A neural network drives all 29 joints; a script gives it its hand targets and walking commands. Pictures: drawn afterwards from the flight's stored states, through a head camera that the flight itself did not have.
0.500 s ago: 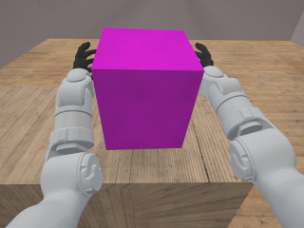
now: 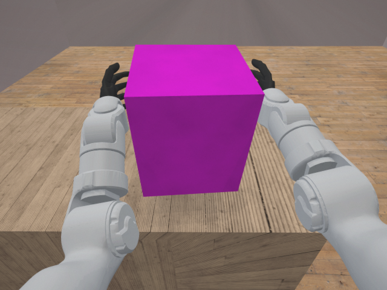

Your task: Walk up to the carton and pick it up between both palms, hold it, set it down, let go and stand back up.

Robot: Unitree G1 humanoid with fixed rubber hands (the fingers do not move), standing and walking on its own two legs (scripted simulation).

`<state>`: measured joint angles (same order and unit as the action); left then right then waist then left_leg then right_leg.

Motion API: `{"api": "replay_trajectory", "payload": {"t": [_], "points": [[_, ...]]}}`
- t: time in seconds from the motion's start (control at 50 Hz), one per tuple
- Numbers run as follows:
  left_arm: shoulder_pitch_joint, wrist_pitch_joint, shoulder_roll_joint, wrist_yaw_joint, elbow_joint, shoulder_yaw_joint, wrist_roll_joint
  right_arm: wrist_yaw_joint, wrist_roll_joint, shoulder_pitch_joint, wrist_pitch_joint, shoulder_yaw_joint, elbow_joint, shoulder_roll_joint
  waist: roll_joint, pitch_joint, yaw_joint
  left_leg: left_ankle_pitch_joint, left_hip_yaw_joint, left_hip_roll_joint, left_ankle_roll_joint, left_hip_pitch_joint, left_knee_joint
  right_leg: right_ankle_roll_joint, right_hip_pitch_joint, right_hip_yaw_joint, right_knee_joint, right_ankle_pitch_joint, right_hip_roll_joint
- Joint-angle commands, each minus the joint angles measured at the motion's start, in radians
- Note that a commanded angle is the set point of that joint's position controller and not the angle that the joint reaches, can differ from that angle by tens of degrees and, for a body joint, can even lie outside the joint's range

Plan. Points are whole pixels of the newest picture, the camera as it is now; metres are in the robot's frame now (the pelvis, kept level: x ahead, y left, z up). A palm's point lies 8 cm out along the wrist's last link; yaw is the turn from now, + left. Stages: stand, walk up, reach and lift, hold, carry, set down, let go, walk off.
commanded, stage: set down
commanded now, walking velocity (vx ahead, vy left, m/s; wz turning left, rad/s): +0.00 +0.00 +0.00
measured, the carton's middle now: (189, 121) +0.42 +0.01 +0.20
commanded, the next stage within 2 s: none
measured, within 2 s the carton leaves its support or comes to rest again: neither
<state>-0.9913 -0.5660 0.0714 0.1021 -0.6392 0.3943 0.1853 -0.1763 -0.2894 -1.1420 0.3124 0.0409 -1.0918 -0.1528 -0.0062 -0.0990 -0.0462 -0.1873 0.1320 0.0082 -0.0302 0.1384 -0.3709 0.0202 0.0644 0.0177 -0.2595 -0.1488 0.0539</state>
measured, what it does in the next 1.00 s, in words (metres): stands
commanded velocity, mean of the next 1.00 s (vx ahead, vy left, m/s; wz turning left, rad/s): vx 0.00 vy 0.00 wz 0.00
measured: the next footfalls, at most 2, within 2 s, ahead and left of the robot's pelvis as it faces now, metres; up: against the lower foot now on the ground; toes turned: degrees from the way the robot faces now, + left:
none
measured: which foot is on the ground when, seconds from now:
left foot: down 0.00-1.00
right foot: down 0.00-1.00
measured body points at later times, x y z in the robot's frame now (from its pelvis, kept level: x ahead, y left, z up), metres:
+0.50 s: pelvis +0.00 -0.01 +0.00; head -0.04 +0.00 +0.45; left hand +0.42 +0.16 +0.22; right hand +0.43 -0.15 +0.21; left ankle +0.01 +0.14 -0.75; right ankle +0.00 -0.11 -0.75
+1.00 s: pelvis +0.00 -0.02 +0.00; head -0.02 -0.02 +0.45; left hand +0.42 +0.16 +0.18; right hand +0.45 -0.15 +0.18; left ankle +0.01 +0.14 -0.75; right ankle +0.00 -0.11 -0.75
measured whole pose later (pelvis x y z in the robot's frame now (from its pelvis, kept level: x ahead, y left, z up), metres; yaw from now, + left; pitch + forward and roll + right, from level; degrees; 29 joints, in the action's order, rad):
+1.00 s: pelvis +0.00 -0.02 +0.00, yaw -1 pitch +2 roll -1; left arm -0.89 -0.41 -0.01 0.14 -0.69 0.42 0.21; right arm -0.08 -0.11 -1.07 0.16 0.15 -1.18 -0.13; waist 0.00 -0.10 0.03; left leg -0.16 0.12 0.03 -0.06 0.21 -0.33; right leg 0.05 0.17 0.00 -0.28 -0.15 0.07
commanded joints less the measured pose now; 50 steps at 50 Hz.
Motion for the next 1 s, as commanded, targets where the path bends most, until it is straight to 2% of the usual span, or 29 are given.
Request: {"api": "replay_trajectory", "payload": {"t": [0.0, 0.04, 0.06, 0.08, 0.12, 0.16, 0.2, 0.24, 0.26, 0.28, 0.32, 0.38, 0.42, 0.46, 0.5, 0.52, 0.54, 0.58, 0.62, 0.66, 0.68, 0.7, 0.8, 0.86, 0.88, 0.9, 0.92, 0.94, 0.98], "points": [[-0.727, 0.074, -0.642, -0.121, 0.136, -0.366, -0.114, 0.115, -0.043, -0.769, -0.085, -0.127, 0.318, 0.594, 0.05, -0.46, -0.012, 0.369, -0.079, -0.04, -0.043, -0.236, -0.017, -0.067, -0.063, -0.071, 0.005, 0.279, 0.021], [-0.733, 0.088, -0.646, -0.12, 0.138, -0.372, -0.111, 0.117, -0.035, -0.757, -0.095, -0.124, 0.298, 0.598, 0.063, -0.451, -0.019, 0.383, -0.079, -0.04, -0.047, -0.234, -0.017, -0.066, -0.07, -0.07, 0.003, 0.306, 0.019], [-0.708, 0.087, -0.643, -0.121, 0.093, -0.353, -0.1, 0.12, -0.029, -0.764, -0.101, -0.121, 0.29, 0.582, 0.058, -0.426, -0.006, 0.359, -0.085, -0.042, -0.04, -0.221, -0.01, -0.065, -0.068, -0.068, 0.011, 0.278, 0.017], [-0.719, 0.091, -0.636, -0.122, 0.09, -0.351, -0.102, 0.121, -0.015, -0.769, -0.102, -0.113, 0.287, 0.583, 0.04, -0.423, -0.011, 0.322, -0.087, -0.042, -0.033, -0.203, 0.003, -0.068, -0.07, -0.068, 0.015, 0.249, 0.015], [-0.764, 0.117, -0.666, -0.111, 0.16, -0.397, -0.131, 0.125, -0.016, -0.795, -0.121, -0.134, 0.354, 0.625, 0.048, -0.532, -0.006, 0.363, -0.086, -0.041, -0.038, -0.218, -0.013, -0.071, -0.096, -0.069, -0.005, 0.3, 0.017], [-0.765, 0.122, -0.683, -0.097, 0.135, -0.403, -0.135, 0.136, -0.01, -0.81, -0.129, -0.133, 0.353, 0.618, 0.053, -0.519, 0.011, 0.334, -0.086, -0.036, -0.036, -0.214, -0.008, -0.064, -0.061, -0.072, 0.004, 0.241, 0.019], [-0.767, 0.129, -0.679, -0.087, 0.134, -0.404, -0.127, 0.144, 0.0, -0.776, -0.131, -0.105, 0.292, 0.606, 0.08, -0.484, 0.003, 0.336, -0.084, -0.031, -0.045, -0.224, -0.007, -0.058, -0.031, -0.074, 0.002, 0.221, 0.019], [-0.757, 0.133, -0.69, -0.08, 0.123, -0.407, -0.128, 0.149, 0.003, -0.775, -0.137, -0.102, 0.287, 0.595, 0.077, -0.505, -0.002, 0.346, -0.084, -0.03, -0.048, -0.233, -0.014, -0.054, -0.02, -0.076, 0.005, 0.23, 0.019], [-0.743, 0.133, -0.67, -0.081, 0.076, -0.364, -0.107, 0.156, 0.015, -0.76, -0.129, -0.095, 0.241, 0.594, 0.059, -0.449, 0.024, 0.287, -0.092, -0.033, -0.033, -0.196, 0.005, -0.054, -0.022, -0.07, 0.014, 0.169, 0.013], [-0.759, 0.139, -0.674, -0.079, 0.094, -0.362, -0.113, 0.16, 0.023, -0.79, -0.141, -0.101, 0.282, 0.608, 0.039, -0.504, 0.036, 0.267, -0.096, -0.032, -0.022, -0.178, 0.011, -0.062, -0.036, -0.067, 0.01, 0.165, 0.01], [-0.786, 0.154, -0.687, -0.069, 0.115, -0.397, -0.134, 0.165, 0.026, -0.803, -0.149, -0.107, 0.299, 0.628, 0.058, -0.552, 0.025, 0.314, -0.09, -0.031, -0.033, -0.192, -0.008, -0.062, -0.046, -0.068, -0.006, 0.23, 0.013], [-0.754, 0.163, -0.682, -0.066, 0.056, -0.35, -0.113, 0.174, 0.052, -0.78, -0.143, -0.075, 0.242, 0.612, 0.03, -0.502, 0.036, 0.269, -0.095, -0.029, -0.023, -0.179, 0.007, -0.065, -0.014, -0.07, 0.001, 0.194, 0.01], [-0.761, 0.175, -0.684, -0.065, 0.088, -0.361, -0.117, 0.176, 0.052, -0.774, -0.158, -0.079, 0.258, 0.619, 0.041, -0.567, 0.04, 0.326, -0.095, -0.03, -0.036, -0.199, -0.007, -0.062, -0.041, -0.072, -0.017, 0.266, 0.014], [-0.741, 0.178, -0.682, -0.063, 0.058, -0.335, -0.104, 0.182, 0.054, -0.769, -0.159, -0.08, 0.238, 0.61, 0.025, -0.532, 0.047, 0.325, -0.099, -0.032, -0.032, -0.192, -0.004, -0.063, -0.04, -0.072, -0.01, 0.264, 0.016], [-0.731, 0.178, -0.666, -0.065, 0.047, -0.326, -0.088, 0.185, 0.079, -0.738, -0.162, -0.035, 0.194, 0.587, 0.038, -0.48, 0.038, 0.294, -0.105, -0.029, -0.035, -0.172, 0.011, -0.06, -0.019, -0.075, -0.002, 0.21, 0.012], [-0.73, 0.181, -0.677, -0.064, 0.065, -0.343, -0.093, 0.185, 0.086, -0.726, -0.171, -0.03, 0.199, 0.593, 0.054, -0.5, 0.029, 0.319, -0.106, -0.025, -0.043, -0.181, 0.007, -0.057, -0.031, -0.074, -0.005, 0.235, 0.011], [-0.725, 0.184, -0.69, -0.061, 0.096, -0.36, -0.101, 0.186, 0.075, -0.744, -0.186, -0.053, 0.235, 0.596, 0.066, -0.553, 0.042, 0.364, -0.107, -0.026, -0.047, -0.206, -0.006, -0.055, -0.04, -0.077, -0.013, 0.272, 0.013], [-0.696, 0.176, -0.675, -0.062, 0.054, -0.335, -0.09, 0.19, 0.081, -0.747, -0.179, -0.053, 0.221, 0.582, 0.024, -0.504, 0.045, 0.345, -0.104, -0.028, -0.037, -0.195, -0.002, -0.06, -0.038, -0.079, -0.006, 0.261, 0.017], [-0.698, 0.185, -0.68, -0.055, 0.1, -0.356, -0.099, 0.195, 0.073, -0.741, -0.188, -0.077, 0.256, 0.603, 0.026, -0.56, 0.059, 0.363, -0.101, -0.028, -0.036, -0.184, -0.002, -0.066, -0.067, -0.076, -0.021, 0.309, 0.012], [-0.718, 0.199, -0.693, -0.052, 0.124, -0.363, -0.104, 0.197, 0.07, -0.731, -0.186, -0.088, 0.25, 0.609, 0.02, -0.584, 0.047, 0.374, -0.099, -0.03, -0.038, -0.184, -0.006, -0.072, -0.07, -0.08, -0.033, 0.347, 0.014], [-0.712, 0.2, -0.677, -0.051, 0.104, -0.344, -0.093, 0.2, 0.073, -0.744, -0.189, -0.097, 0.259, 0.612, 0.014, -0.579, 0.068, 0.347, -0.106, -0.036, -0.029, -0.157, -0.003, -0.079, -0.071, -0.075, -0.033, 0.343, 0.007], [-0.703, 0.206, -0.677, -0.053, 0.092, -0.337, -0.089, 0.199, 0.085, -0.728, -0.19, -0.086, 0.25, 0.612, -0.002, -0.571, 0.056, 0.333, -0.108, -0.035, -0.026, -0.151, 0.0, -0.081, -0.079, -0.074, -0.035, 0.347, 0.011], [-0.662, 0.204, -0.699, -0.054, 0.109, -0.37, -0.083, 0.198, 0.092, -0.721, -0.21, -0.081, 0.261, 0.596, 0.038, -0.578, 0.058, 0.392, -0.108, -0.027, -0.041, -0.184, -0.008, -0.068, -0.066, -0.081, -0.034, 0.391, 0.009], [-0.651, 0.209, -0.703, -0.04, 0.119, -0.354, -0.061, 0.212, 0.102, -0.67, -0.211, -0.05, 0.177, 0.574, 0.07, -0.554, 0.068, 0.383, -0.102, -0.021, -0.053, -0.194, 0.0, -0.057, -0.014, -0.091, -0.027, 0.319, 0.011], [-0.649, 0.213, -0.704, -0.035, 0.131, -0.361, -0.065, 0.218, 0.098, -0.68, -0.224, -0.058, 0.209, 0.577, 0.07, -0.584, 0.084, 0.404, -0.105, -0.017, -0.051, -0.205, -0.008, -0.054, -0.005, -0.087, -0.026, 0.312, 0.012], [-0.659, 0.217, -0.699, -0.035, 0.132, -0.371, -0.076, 0.219, 0.113, -0.684, -0.225, -0.054, 0.216, 0.579, 0.052, -0.584, 0.064, 0.401, -0.109, -0.019, -0.051, -0.204, -0.015, -0.058, -0.007, -0.086, -0.026, 0.318, 0.012], [-0.678, 0.222, -0.677, -0.035, 0.109, -0.342, -0.066, 0.222, 0.128, -0.697, -0.219, -0.038, 0.207, 0.579, 0.027, -0.555, 0.078, 0.355, -0.114, -0.022, -0.04, -0.167, -0.003, -0.066, -0.01, -0.086, -0.024, 0.293, 0.008], [-0.674, 0.22, -0.67, -0.034, 0.098, -0.32, -0.046, 0.228, 0.152, -0.666, -0.21, -0.012, 0.16, 0.576, 0.022, -0.517, 0.073, 0.306, -0.117, -0.021, -0.035, -0.15, 0.02, -0.07, -0.011, -0.085, -0.024, 0.262, 0.004], [-0.672, 0.229, -0.665, -0.042, 0.088, -0.327, -0.056, 0.229, 0.18, -0.673, -0.222, 0.001, 0.197, 0.587, -0.002, -0.574, 0.062, 0.293, -0.124, -0.024, -0.025, -0.136, 0.018, -0.08, -0.046, -0.081, -0.034, 0.312, -0.005]]}}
